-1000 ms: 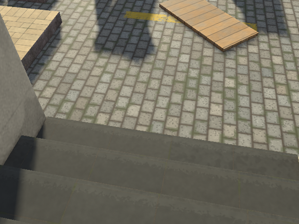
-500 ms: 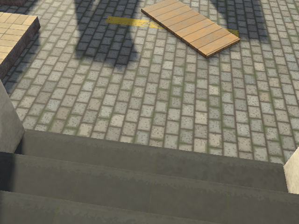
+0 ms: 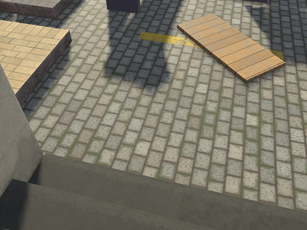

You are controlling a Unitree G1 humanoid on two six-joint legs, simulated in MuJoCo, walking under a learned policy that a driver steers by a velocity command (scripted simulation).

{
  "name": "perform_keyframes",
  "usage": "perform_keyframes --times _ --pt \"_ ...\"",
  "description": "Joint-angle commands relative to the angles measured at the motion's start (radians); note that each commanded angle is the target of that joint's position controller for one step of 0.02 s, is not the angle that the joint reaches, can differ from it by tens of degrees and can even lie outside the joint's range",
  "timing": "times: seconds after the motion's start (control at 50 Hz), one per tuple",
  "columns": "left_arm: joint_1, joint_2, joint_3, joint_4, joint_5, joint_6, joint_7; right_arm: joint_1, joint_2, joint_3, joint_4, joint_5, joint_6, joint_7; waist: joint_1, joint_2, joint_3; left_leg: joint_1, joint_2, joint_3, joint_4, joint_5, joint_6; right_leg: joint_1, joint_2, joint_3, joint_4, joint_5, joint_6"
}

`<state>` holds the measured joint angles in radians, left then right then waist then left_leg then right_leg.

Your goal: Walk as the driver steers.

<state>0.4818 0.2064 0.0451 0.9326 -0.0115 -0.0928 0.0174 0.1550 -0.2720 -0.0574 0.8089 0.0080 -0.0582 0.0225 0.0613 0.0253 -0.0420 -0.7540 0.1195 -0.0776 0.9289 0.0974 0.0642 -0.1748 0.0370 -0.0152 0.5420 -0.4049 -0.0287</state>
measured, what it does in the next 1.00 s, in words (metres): goes down: left foot 0.17 m lower, then right foot 0.17 m lower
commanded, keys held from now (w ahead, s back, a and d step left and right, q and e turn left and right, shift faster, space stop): w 0.94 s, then w+q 0.06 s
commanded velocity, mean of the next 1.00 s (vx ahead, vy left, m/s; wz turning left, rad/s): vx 0.50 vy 0.00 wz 0.01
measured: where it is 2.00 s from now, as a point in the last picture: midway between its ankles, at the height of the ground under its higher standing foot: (145, 173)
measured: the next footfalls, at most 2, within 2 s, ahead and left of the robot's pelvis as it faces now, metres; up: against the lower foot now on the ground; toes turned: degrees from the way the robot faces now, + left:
left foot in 0.24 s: +0.28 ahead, +0.19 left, -0.17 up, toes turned +1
right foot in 0.82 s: +0.59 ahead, -0.04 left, -0.34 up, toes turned +1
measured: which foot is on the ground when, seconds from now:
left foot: up 0.00-0.22, down 0.24-0.84, up 0.86-1.00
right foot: down 0.00-0.24, up 0.26-0.80, down 0.82-1.00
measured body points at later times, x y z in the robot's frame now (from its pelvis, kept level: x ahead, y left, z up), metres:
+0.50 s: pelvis +0.27 +0.11 -0.18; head +0.28 +0.13 +0.27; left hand +0.37 +0.36 -0.31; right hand +0.23 -0.12 -0.32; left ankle +0.24 +0.19 -0.89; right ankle +0.37 -0.07 -0.81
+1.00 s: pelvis +0.54 +0.04 -0.34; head +0.55 +0.03 +0.11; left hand +0.53 +0.27 -0.48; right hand +0.59 -0.21 -0.48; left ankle +0.52 +0.19 -0.85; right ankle +0.55 -0.04 -1.06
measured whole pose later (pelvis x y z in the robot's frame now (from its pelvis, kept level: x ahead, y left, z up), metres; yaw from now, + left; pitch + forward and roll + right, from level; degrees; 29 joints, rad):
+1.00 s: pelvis +0.54 +0.04 -0.34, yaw +1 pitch +1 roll +0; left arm 0.40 0.16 0.03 0.99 0.01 -0.04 -0.04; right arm 0.32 -0.21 -0.04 0.91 0.05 -0.03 -0.05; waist -0.02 0.02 -0.02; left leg -0.81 0.00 -0.08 1.80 -0.42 0.05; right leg -0.33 0.04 -0.02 0.65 -0.34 -0.07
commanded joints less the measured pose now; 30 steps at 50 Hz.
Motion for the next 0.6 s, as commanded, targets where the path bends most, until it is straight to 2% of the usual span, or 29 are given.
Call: perform_keyframes --times 0.02,0.04,0.06,0.08,0.12,0.16,0.18,0.2,0.22,0.24,0.26,0.28,0.3,0.32,0.34,0.36,0.38,0.4,0.42,0.44,0.46,0.48,0.5,0.52,0.54,0.56,0.6 --pt "0.067 0.135 0.028 -0.048 -0.009 -0.009 0.040 -0.208 -0.061 -0.006 -0.118 -0.006 -0.035 0.029 0.029 -0.067 0.136 -0.189 0.022 -0.035 -0.303 0.245 0.000 0.064 -0.227 0.240 -0.084 0.066 -0.167" --pt "0.042 0.141 0.030 -0.059 -0.005 -0.001 0.043 -0.208 -0.039 0.001 -0.105 -0.018 -0.040 0.044 0.035 -0.057 0.132 0.013 -0.021 0.018 -0.344 0.398 0.000 -0.089 -0.198 0.185 -0.063 0.038 -0.144" --pt "0.021 0.152 0.029 -0.059 -0.011 0.005 0.039 -0.175 -0.026 0.002 -0.099 -0.024 -0.040 0.055 0.027 -0.055 0.106 0.200 -0.063 0.052 -0.349 0.495 0.002 -0.225 -0.175 0.135 -0.049 0.016 -0.128" --pt "0.019 0.165 0.033 -0.059 -0.012 0.014 0.035 -0.156 -0.014 0.003 -0.097 -0.013 -0.030 0.060 0.025 -0.086 0.103 0.280 -0.076 0.054 -0.329 0.500 0.008 -0.273 -0.172 0.122 -0.014 -0.007 -0.118" --pt "0.025 0.150 0.030 -0.058 -0.020 0.031 0.031 -0.171 -0.015 0.010 -0.116 0.008 -0.012 0.061 0.033 -0.111 0.124 0.283 -0.070 0.027 -0.380 0.395 0.009 -0.220 -0.174 0.126 0.082 -0.025 -0.098" --pt "0.047 0.139 0.032 -0.051 -0.018 0.049 0.036 -0.149 -0.029 0.009 -0.107 0.014 -0.003 0.049 0.034 -0.110 0.120 0.265 -0.034 0.008 -0.474 0.354 -0.007 -0.070 -0.183 0.141 0.223 -0.021 -0.066" --pt "0.048 0.129 0.031 -0.040 -0.017 0.059 0.043 -0.066 -0.046 0.000 -0.076 0.011 -0.001 0.041 0.003 -0.110 0.108 0.292 0.000 -0.006 -0.531 0.357 -0.010 -0.007 -0.185 0.141 0.342 0.033 -0.058" --pt "0.040 0.127 0.030 -0.024 -0.014 0.070 0.046 0.073 -0.068 -0.016 -0.018 0.011 -0.004 0.039 -0.063 -0.101 0.069 0.406 0.000 0.016 -0.568 0.343 -0.009 -0.003 -0.179 0.134 0.512 0.127 -0.046" --pt "0.007 0.137 0.026 -0.011 -0.016 0.071 0.044 0.289 -0.096 -0.036 0.046 -0.004 -0.008 0.038 -0.184 -0.087 -0.002 0.655 -0.024 0.065 -0.582 0.331 0.002 -0.092 -0.136 0.100 0.748 0.241 -0.021" --pt "0.029 0.125 0.029 0.010 -0.027 0.060 0.037 0.473 -0.142 -0.046 0.112 -0.019 -0.009 0.037 -0.267 0.053 -0.068 0.929 0.055 -0.012 -0.487 0.405 0.064 -0.316 -0.019 0.079 1.219 -0.163 0.034" --pt "0.208 0.039 0.018 0.023 -0.017 0.044 0.017 0.454 -0.153 -0.016 0.110 -0.029 -0.015 0.049 -0.153 0.327 -0.144 1.156 0.103 -0.031 -0.114 0.697 0.049 -0.639 0.020 0.213 1.480 -0.512 0.034" --pt "0.232 0.065 0.018 -0.013 -0.030 0.021 0.006 0.445 -0.160 -0.032 0.105 0.002 0.000 0.050 -0.143 0.430 -0.201 1.126 0.161 -0.162 -0.168 0.616 0.087 -0.732 -0.007 0.247 1.443 -0.418 0.017" --pt "0.171 0.099 0.029 -0.034 -0.049 0.007 0.015 0.428 -0.167 -0.038 0.103 0.005 0.018 0.053 -0.131 0.299 -0.183 1.010 0.247 -0.305 -0.297 0.366 0.158 -0.781 0.000 0.233 1.474 -0.331 0.028" --pt "0.082 0.081 0.017 -0.110 -0.073 0.006 0.042 0.377 -0.230 -0.059 0.142 0.018 0.024 0.052 -0.076 0.225 -0.169 0.890 0.330 -0.624 -0.554 -0.386 0.245 -0.858 -0.038 0.148 1.443 -0.164 0.021" --pt "-0.017 0.125 0.028 -0.109 -0.072 0.020 0.065 0.199 -0.117 -0.021 0.079 -0.014 -0.003 0.049 -0.041 0.077 -0.016 0.624 0.310 -0.600 -0.606 -0.456 0.186 -0.813 -0.098 0.213 1.160 0.122 -0.029" --pt "-0.062 0.137 0.029 -0.105 -0.045 0.040 0.062 0.119 -0.050 -0.003 0.080 -0.025 -0.025 0.045 -0.019 0.065 0.067 0.482 0.283 -0.558 -0.535 -0.367 0.171 -0.783 -0.126 0.226 1.095 0.160 -0.036" --pt "-0.041 0.117 0.029 -0.086 -0.019 0.059 0.059 0.093 -0.017 0.013 0.088 -0.024 -0.042 0.044 0.008 0.012 0.107 0.342 0.219 -0.405 -0.524 -0.247 0.128 -0.694 -0.156 0.207 0.966 0.204 -0.023" --pt "-0.048 0.098 0.034 -0.103 0.003 0.060 0.054 0.092 -0.033 0.008 0.091 -0.018 -0.050 0.028 0.020 0.065 0.094 0.288 0.159 -0.326 -0.534 -0.197 0.140 -0.630 -0.165 0.211 0.813 0.246 0.003" --pt "-0.090 0.082 0.033 -0.125 0.013 0.061 0.046 0.147 -0.052 0.003 0.120 -0.022 -0.049 0.005 0.006 0.096 0.092 0.311 0.138 -0.296 -0.544 -0.145 0.160 -0.632 -0.177 0.193 0.723 0.272 0.026" --pt "-0.127 0.082 0.031 -0.145 0.019 0.058 0.041 0.203 -0.070 -0.002 0.150 -0.036 -0.041 -0.016 -0.006 0.114 0.063 0.332 0.137 -0.298 -0.535 -0.009 0.193 -0.620 -0.178 0.179 0.701 0.275 0.045" --pt "-0.096 0.069 0.030 -0.131 0.012 0.054 0.030 0.242 -0.088 -0.008 0.155 -0.046 -0.036 -0.025 0.005 0.072 0.023 0.367 0.132 -0.276 -0.516 0.020 0.213 -0.612 -0.166 0.144 0.688 0.313 0.054" --pt "-0.093 0.071 0.031 -0.128 0.003 0.051 0.015 0.263 -0.091 -0.011 0.162 -0.048 -0.032 -0.028 0.001 0.072 0.013 0.400 0.152 -0.294 -0.493 0.039 0.217 -0.634 -0.168 0.157 0.693 0.362 0.044" --pt "-0.154 0.095 0.040 -0.144 0.004 0.050 0.008 0.296 -0.073 -0.009 0.165 -0.023 -0.031 -0.031 -0.019 0.024 0.030 0.445 0.120 -0.255 -0.480 -0.047 0.203 -0.695 -0.167 0.178 0.596 0.480 0.025" --pt "-0.233 0.104 0.044 -0.172 0.002 0.043 -0.006 0.332 -0.024 -0.001 0.187 0.004 -0.033 -0.044 -0.043 0.046 0.049 0.530 0.112 -0.253 -0.423 -0.171 0.169 -0.779 -0.186 0.226 0.486 0.588 0.003" --pt "-0.296 0.109 0.046 -0.195 0.006 0.033 -0.016 0.356 -0.010 0.005 0.190 0.016 -0.039 -0.052 -0.060 0.043 0.076 0.545 0.101 -0.242 -0.410 -0.224 0.152 -0.804 -0.170 0.212 0.399 0.663 -0.013" --pt "-0.331 0.088 0.039 -0.205 0.027 0.030 -0.031 0.364 0.009 0.014 0.190 0.020 -0.037 -0.069 -0.067 0.032 0.096 0.453 0.042 -0.149 -0.393 -0.321 0.129 -0.697 -0.144 0.162 0.230 0.857 -0.010" --pt "-0.376 0.034 0.026 -0.216 0.035 0.027 -0.058 0.376 0.003 0.022 0.193 0.015 -0.032 -0.079 -0.091 0.039 0.091 0.340 0.017 -0.107 -0.381 -0.391 0.117 -0.512 -0.102 0.106 0.179 0.991 -0.015"
Velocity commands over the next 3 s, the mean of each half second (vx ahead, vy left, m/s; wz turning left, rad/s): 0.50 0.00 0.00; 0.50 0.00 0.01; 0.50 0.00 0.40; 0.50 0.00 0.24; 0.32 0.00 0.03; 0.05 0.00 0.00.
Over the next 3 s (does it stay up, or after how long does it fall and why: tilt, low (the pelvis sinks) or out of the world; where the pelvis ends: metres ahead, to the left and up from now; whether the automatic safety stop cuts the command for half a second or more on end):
stays up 1.50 0.19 -0.67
